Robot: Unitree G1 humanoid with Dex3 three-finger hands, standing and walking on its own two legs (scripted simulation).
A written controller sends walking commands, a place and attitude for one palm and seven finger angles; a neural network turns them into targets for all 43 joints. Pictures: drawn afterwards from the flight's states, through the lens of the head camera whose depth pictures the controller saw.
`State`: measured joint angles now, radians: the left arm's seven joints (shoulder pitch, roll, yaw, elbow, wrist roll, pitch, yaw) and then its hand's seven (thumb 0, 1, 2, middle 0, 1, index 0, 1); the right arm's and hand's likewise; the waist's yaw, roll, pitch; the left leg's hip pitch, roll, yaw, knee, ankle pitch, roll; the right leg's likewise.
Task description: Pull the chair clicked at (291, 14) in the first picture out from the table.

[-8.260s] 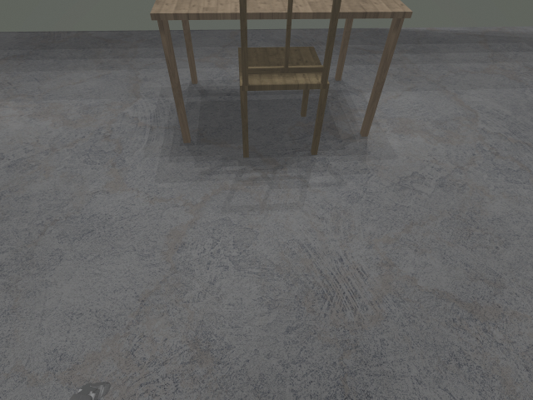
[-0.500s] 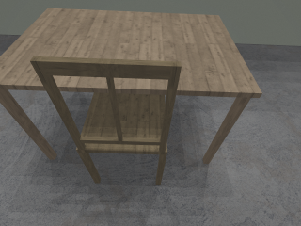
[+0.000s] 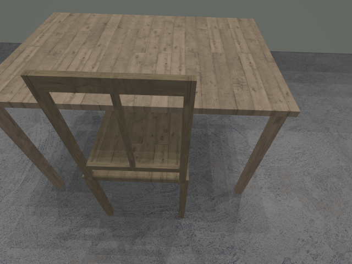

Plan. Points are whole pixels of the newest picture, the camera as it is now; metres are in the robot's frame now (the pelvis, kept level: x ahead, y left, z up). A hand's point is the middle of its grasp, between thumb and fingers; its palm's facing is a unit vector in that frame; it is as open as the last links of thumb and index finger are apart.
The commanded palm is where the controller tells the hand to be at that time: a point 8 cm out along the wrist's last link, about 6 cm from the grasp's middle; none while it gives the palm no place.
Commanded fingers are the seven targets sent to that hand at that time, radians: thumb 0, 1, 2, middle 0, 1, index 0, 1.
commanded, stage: come to a stop and stand still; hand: left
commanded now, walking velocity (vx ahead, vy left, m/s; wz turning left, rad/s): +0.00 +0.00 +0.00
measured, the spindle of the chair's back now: (125, 135) +0.49 +0.19 -0.05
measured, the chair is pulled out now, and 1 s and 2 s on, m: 0.00 0.00 0.00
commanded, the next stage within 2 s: look again from close up in 0.36 s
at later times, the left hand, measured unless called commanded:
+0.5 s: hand out of the picture -0.02 +0.14 -0.18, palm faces +0.04 -0.99 -0.17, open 7.3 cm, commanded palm none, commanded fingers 0.00 0.90 0.90 -0.20 -0.30 -0.20 -0.30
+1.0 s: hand out of the picture -0.02 +0.14 -0.18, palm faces +0.05 -0.99 -0.15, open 7.3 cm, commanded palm none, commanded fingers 0.00 0.90 0.90 -0.20 -0.30 -0.20 -0.30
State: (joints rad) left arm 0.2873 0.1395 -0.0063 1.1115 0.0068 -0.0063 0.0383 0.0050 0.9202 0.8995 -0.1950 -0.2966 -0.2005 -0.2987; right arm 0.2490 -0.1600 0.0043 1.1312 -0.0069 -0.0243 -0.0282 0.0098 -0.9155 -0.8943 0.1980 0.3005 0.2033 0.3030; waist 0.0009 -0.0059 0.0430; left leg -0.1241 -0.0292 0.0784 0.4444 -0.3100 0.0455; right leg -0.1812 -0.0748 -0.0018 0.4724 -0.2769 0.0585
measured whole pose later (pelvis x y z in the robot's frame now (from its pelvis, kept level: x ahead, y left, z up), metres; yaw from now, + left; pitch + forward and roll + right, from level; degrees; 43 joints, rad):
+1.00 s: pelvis -0.01 -0.02 +0.00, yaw +0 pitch -1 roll +0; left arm 0.32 0.13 -0.01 1.11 0.01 -0.02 0.04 0.00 0.91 0.90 -0.19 -0.30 -0.20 -0.30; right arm 0.29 -0.12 0.01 1.16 -0.01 -0.03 -0.03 0.01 -0.92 -0.89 0.20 0.30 0.20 0.30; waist 0.00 -0.02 0.03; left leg -0.12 0.00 0.07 0.41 -0.28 0.02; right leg -0.17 -0.05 -0.02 0.42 -0.24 0.03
